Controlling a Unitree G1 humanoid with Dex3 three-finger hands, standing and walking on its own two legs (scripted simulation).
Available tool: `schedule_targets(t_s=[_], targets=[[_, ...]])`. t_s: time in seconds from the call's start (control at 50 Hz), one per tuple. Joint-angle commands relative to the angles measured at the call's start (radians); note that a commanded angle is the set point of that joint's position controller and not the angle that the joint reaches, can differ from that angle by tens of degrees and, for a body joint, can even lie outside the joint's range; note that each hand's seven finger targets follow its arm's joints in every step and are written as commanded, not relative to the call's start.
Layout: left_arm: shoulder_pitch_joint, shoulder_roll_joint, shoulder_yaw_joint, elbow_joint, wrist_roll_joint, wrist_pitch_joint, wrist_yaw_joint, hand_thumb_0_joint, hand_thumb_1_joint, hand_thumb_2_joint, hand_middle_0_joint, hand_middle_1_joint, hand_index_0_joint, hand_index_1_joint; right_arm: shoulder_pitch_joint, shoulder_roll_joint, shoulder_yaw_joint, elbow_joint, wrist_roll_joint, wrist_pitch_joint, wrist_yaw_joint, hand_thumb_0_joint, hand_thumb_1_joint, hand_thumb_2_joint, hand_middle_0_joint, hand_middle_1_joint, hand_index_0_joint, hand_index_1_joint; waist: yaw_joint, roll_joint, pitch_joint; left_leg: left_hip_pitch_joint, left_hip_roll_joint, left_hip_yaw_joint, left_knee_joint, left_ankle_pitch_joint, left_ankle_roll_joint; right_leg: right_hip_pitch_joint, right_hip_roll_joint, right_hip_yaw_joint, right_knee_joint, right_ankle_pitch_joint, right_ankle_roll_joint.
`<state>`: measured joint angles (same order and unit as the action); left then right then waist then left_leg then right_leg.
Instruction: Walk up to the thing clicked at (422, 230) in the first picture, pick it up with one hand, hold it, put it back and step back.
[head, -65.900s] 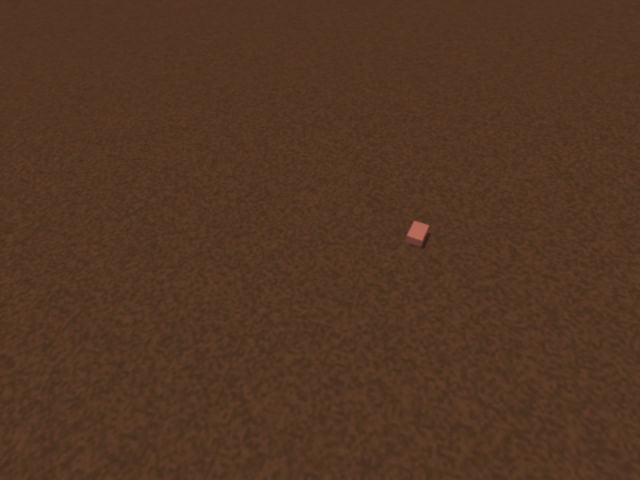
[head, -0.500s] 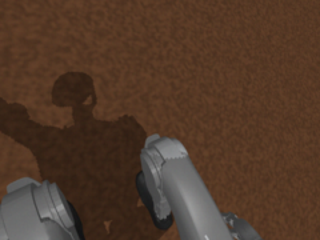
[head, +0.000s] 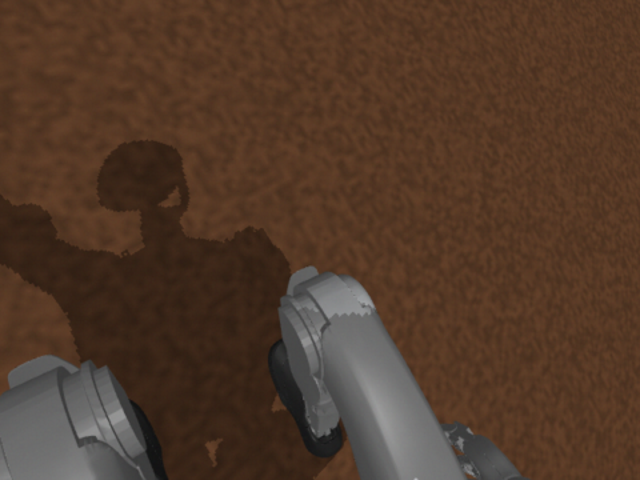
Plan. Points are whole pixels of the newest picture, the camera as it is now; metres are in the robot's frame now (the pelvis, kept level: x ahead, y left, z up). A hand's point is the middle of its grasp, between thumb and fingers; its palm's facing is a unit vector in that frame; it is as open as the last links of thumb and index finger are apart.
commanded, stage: approach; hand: left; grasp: from above
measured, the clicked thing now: out of the picture +0.54 +0.38 -0.30
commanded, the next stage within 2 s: rest palm in 0.26 s
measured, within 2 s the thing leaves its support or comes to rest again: neither
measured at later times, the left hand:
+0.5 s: hand out of the picture +0.52 +0.35 -0.17, palm faces -0.40 -0.09 -0.91, open 14.1 cm
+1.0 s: hand out of the picture +0.51 +0.36 -0.20, palm faces -0.46 -0.12 -0.88, open 13.5 cm
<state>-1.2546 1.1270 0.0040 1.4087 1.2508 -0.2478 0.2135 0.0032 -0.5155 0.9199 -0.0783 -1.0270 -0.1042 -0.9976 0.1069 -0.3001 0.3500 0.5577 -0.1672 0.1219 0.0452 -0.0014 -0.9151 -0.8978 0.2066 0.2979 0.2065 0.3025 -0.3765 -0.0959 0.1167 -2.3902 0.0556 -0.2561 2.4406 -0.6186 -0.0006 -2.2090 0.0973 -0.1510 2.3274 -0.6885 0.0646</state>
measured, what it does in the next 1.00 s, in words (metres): stands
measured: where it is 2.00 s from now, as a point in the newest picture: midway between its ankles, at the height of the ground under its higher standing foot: (237, 451)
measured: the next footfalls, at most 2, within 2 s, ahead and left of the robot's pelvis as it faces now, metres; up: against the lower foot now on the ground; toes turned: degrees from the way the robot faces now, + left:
none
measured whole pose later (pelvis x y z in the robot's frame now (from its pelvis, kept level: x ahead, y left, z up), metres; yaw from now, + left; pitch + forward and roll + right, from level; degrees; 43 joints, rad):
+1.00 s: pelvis +0.00 +0.00 +0.00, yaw -1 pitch +29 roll -14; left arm -1.22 1.16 -0.01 1.52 1.22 -0.27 0.25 0.00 -0.40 0.85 -0.20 -0.89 -0.21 -0.88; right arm 0.09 -0.31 0.40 0.56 -0.19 0.06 0.06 0.00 -0.91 -0.90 0.21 0.30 0.21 0.30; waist -0.39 -0.12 0.19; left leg -2.37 0.06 -0.28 2.47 -0.64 0.00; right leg -2.19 0.11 -0.17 2.34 -0.70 0.07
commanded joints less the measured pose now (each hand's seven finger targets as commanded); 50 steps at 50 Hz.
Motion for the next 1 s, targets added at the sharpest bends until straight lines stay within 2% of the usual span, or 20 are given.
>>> schedule_targets(t_s=[0.0,0.06,0.08,0.12,0.16,0.2,0.22,0.28,0.32,0.34,0.36,0.4,0.46,0.52,0.58,0.6,0.62,0.76,0.9,0.98], targets=[[-0.315,0.22,-0.001,-0.122,-0.047,0.073,-0.014,0.0,-0.555,0.937,-0.057,-1.022,-0.071,-1.004,0.208,-0.295,-0.109,0.015,0.005,-0.003,-0.01,0.0,-0.913,-0.896,0.2,0.3,0.199,0.3,-0.042,0.543,-0.678,0.568,0.02,0.109,-0.209,0.162,0.034,0.292,0.023,-0.077,-0.236,0.27,-0.078],[-0.292,0.166,-0.051,-0.094,-0.067,0.07,-0.097,0.0,-0.544,0.93,-0.057,-1.032,-0.076,-1.008,0.214,-0.294,-0.105,0.014,0.006,0.006,-0.012,0.0,-0.911,-0.895,0.2,0.3,0.199,0.3,-0.061,0.479,-0.622,0.523,0.019,0.101,-0.216,0.119,0.037,0.287,0.025,-0.081,-0.245,0.23,-0.081],[-0.296,0.167,-0.056,-0.104,-0.074,0.06,-0.12,0.0,-0.544,0.93,-0.058,-1.033,-0.077,-1.01,0.214,-0.306,-0.106,0.012,0.007,0.012,-0.016,0.0,-0.912,-0.896,0.2,0.3,0.199,0.3,-0.066,0.457,-0.61,0.504,0.016,0.1,-0.215,0.112,0.035,0.29,0.023,-0.084,-0.247,0.22,-0.085],[-0.269,0.168,-0.062,-0.082,-0.088,0.034,-0.155,0.0,-0.507,0.897,-0.056,-1.058,-0.09,-1.019,0.201,-0.319,-0.103,-0.003,0.006,0.022,-0.025,0.0,-0.91,-0.894,0.2,0.3,0.2,0.3,-0.062,0.417,-0.59,0.503,0.017,0.087,-0.222,0.09,0.029,0.283,0.022,-0.088,-0.248,0.189,-0.09],[-0.271,0.132,-0.099,-0.096,-0.103,-0.006,-0.179,0.0,-0.485,0.878,-0.055,-1.08,-0.099,-1.031,0.185,-0.314,-0.085,-0.017,0.0,0.026,-0.034,0.0,-0.91,-0.893,0.2,0.3,0.2,0.3,-0.07,0.399,-0.579,0.512,0.017,0.081,-0.214,0.092,0.03,0.302,0.024,-0.09,-0.253,0.187,-0.086],[-0.277,0.189,-0.071,-0.127,-0.11,-0.052,-0.167,0.0,-0.486,0.88,-0.053,-1.074,-0.095,-1.026,0.169,-0.328,-0.073,-0.028,-0.003,0.03,-0.045,0.0,-0.907,-0.892,0.2,0.3,0.2,0.3,-0.056,0.428,-0.609,0.56,0.017,0.065,-0.218,0.127,0.019,0.294,0.023,-0.099,-0.241,0.205,-0.092],[-0.262,0.271,-0.016,-0.13,-0.106,-0.072,-0.147,0.0,-0.49,0.882,-0.052,-1.072,-0.093,-1.025,0.171,-0.336,-0.07,-0.023,-0.007,0.036,-0.051,0.0,-0.907,-0.892,0.2,0.3,0.2,0.3,-0.035,0.459,-0.629,0.585,0.017,0.073,-0.208,0.161,0.019,0.312,0.024,-0.095,-0.239,0.23,-0.091],[-0.293,0.311,0.019,-0.179,-0.063,-0.113,-0.061,0.0,-0.51,0.901,-0.059,-1.056,-0.089,-1.021,0.161,-0.321,-0.055,-0.029,-0.023,0.044,-0.048,0.0,-0.907,-0.894,0.2,0.3,0.199,0.3,-0.028,0.554,-0.701,0.672,0.021,0.078,-0.201,0.227,0.019,0.337,0.027,-0.096,-0.216,0.279,-0.086],[-0.321,0.325,0.038,-0.197,-0.063,-0.118,0.004,0.0,-0.529,0.915,-0.053,-1.048,-0.078,-1.018,0.154,-0.31,-0.049,-0.024,-0.027,0.034,-0.042,0.0,-0.909,-0.895,0.2,0.3,0.199,0.3,-0.028,0.623,-0.725,0.715,0.025,0.078,-0.211,0.24,0.017,0.331,0.026,-0.095,-0.202,0.299,-0.084],[-0.341,0.335,0.049,-0.207,-0.048,-0.111,0.033,0.0,-0.521,0.911,-0.052,-1.044,-0.078,-1.013,0.159,-0.315,-0.058,-0.016,-0.03,0.027,-0.041,0.0,-0.906,-0.894,0.2,0.3,0.199,0.3,-0.031,0.639,-0.739,0.728,0.025,0.079,-0.212,0.248,0.017,0.321,0.025,-0.095,-0.202,0.311,-0.084],[-0.335,0.323,0.045,-0.177,-0.033,-0.097,0.056,0.0,-0.543,0.963,-0.084,-0.972,-0.08,-0.975,0.154,-0.315,-0.057,-0.01,-0.033,0.02,-0.039,0.0,-0.903,-0.9,0.199,0.3,0.199,0.3,-0.037,0.632,-0.729,0.717,0.025,0.081,-0.211,0.238,0.018,0.304,0.026,-0.101,-0.204,0.307,-0.083],[-0.319,0.271,0.022,-0.119,-0.031,-0.072,0.097,0.0,-0.527,0.952,-0.105,-0.941,-0.096,-0.949,0.156,-0.309,-0.059,0.003,-0.031,0.006,-0.03,0.0,-0.903,-0.9,0.199,0.3,0.199,0.3,-0.056,0.625,-0.693,0.684,0.026,0.085,-0.209,0.2,0.021,0.291,0.027,-0.101,-0.21,0.293,-0.081],[-0.307,0.245,-0.002,-0.049,-0.017,-0.024,0.136,0.0,-0.505,0.94,-0.131,-0.908,-0.119,-0.918,0.165,-0.308,-0.057,0.022,-0.031,-0.014,-0.022,0.0,-0.901,-0.899,0.199,0.3,0.199,0.3,-0.065,0.585,-0.672,0.622,0.029,0.089,-0.189,0.182,0.029,0.312,0.032,-0.097,-0.216,0.299,-0.077],[-0.301,0.241,-0.01,-0.017,-0.032,0.016,0.135,0.0,-0.479,0.914,-0.15,-0.899,-0.141,-0.906,0.164,-0.315,-0.064,0.028,-0.024,-0.033,-0.018,0.0,-0.904,-0.899,0.199,0.3,0.199,0.3,-0.057,0.557,-0.649,0.585,0.026,0.093,-0.19,0.144,0.031,0.307,0.031,-0.096,-0.22,0.27,-0.078],[-0.304,0.222,-0.023,-0.015,-0.051,0.036,0.109,0.0,-0.457,0.896,-0.163,-0.896,-0.158,-0.899,0.168,-0.319,-0.07,0.031,-0.018,-0.053,-0.017,0.0,-0.904,-0.899,0.199,0.3,0.199,0.3,-0.074,0.524,-0.636,0.567,0.026,0.087,-0.191,0.119,0.031,0.307,0.031,-0.103,-0.219,0.251,-0.077],[-0.303,0.241,-0.02,-0.016,-0.055,0.038,0.104,0.0,-0.459,0.895,-0.158,-0.903,-0.155,-0.904,0.158,-0.322,-0.068,0.029,-0.014,-0.054,-0.016,0.0,-0.904,-0.899,0.199,0.3,0.199,0.3,-0.062,0.533,-0.644,0.554,0.026,0.087,-0.19,0.121,0.029,0.317,0.03,-0.1,-0.216,0.255,-0.078],[-0.291,0.233,-0.023,-0.013,-0.057,0.041,0.094,0.0,-0.462,0.897,-0.155,-0.905,-0.151,-0.907,0.162,-0.321,-0.068,0.027,-0.014,-0.058,-0.015,0.0,-0.904,-0.899,0.199,0.3,0.199,0.3,-0.071,0.511,-0.647,0.558,0.026,0.083,-0.186,0.127,0.031,0.318,0.031,-0.102,-0.211,0.257,-0.077],[-0.261,0.255,-0.013,-0.03,-0.057,0.02,0.051,0.0,-0.438,0.875,-0.169,-0.905,-0.17,-0.903,0.168,-0.327,-0.065,0.015,-0.013,-0.059,-0.014,0.0,-0.906,-0.9,0.199,0.3,0.199,0.3,-0.063,0.515,-0.636,0.587,0.029,0.075,-0.186,0.165,0.023,0.314,0.03,-0.108,-0.204,0.263,-0.083],[-0.249,0.288,0.012,-0.041,-0.051,-0.016,0.07,0.0,-0.392,0.84,-0.201,-0.868,-0.203,-0.864,0.173,-0.327,-0.051,0.013,-0.025,-0.056,-0.006,0.0,-0.904,-0.899,0.199,0.3,0.199,0.3,-0.06,0.551,-0.653,0.632,0.035,0.07,-0.172,0.214,0.027,0.338,0.035,-0.11,-0.201,0.3,-0.075],[-0.236,0.292,0.017,-0.034,-0.052,-0.033,0.093,0.0,-0.392,0.836,-0.207,-0.858,-0.206,-0.857,0.165,-0.327,-0.047,0.012,-0.028,-0.062,-0.001,0.0,-0.905,-0.9,0.199,0.3,0.199,0.3,-0.056,0.538,-0.628,0.594,0.035,0.073,-0.168,0.186,0.028,0.348,0.038,-0.109,-0.207,0.287,-0.075]])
